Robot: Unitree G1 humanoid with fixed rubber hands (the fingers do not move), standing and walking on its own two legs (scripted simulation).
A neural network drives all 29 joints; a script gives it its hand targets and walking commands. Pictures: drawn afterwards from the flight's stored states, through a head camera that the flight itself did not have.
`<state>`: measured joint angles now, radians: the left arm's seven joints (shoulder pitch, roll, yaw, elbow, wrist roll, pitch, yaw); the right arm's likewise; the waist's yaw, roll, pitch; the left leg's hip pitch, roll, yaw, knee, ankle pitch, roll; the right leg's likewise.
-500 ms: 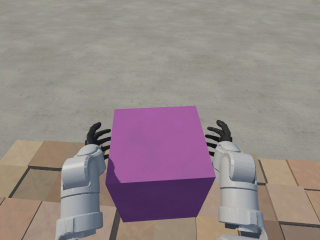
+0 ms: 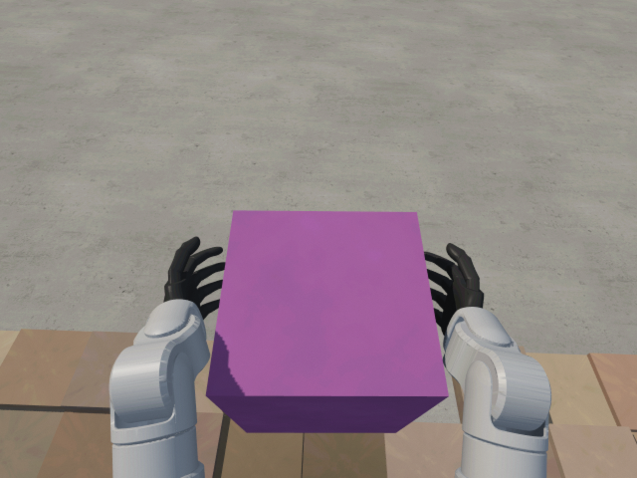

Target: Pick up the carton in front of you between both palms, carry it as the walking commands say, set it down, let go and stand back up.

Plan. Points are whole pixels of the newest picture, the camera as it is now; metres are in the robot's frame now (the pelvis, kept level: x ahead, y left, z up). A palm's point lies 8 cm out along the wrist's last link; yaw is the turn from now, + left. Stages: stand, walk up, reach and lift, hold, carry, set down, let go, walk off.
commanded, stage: carry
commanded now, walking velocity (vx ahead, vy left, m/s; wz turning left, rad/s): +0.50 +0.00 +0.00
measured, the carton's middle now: (323, 333) +0.32 +0.01 +0.01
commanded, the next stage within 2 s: none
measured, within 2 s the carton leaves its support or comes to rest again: neither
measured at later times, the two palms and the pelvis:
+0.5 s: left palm (210, 131) +0.60 +0.20 +0.11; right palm (410, 143) +0.58 -0.11 +0.11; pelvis +0.33 +0.06 +0.01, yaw +0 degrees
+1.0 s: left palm (266, 34) +0.98 +0.16 +0.09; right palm (406, 41) +1.00 -0.15 +0.08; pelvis +0.62 +0.01 -0.02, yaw +0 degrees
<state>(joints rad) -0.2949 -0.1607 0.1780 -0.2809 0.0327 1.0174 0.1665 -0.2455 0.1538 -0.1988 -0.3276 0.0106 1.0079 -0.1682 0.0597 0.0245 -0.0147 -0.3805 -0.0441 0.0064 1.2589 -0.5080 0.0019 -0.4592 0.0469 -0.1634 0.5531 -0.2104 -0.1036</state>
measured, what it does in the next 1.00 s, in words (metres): walks ahead: left foot, then right foot 0.03 m lower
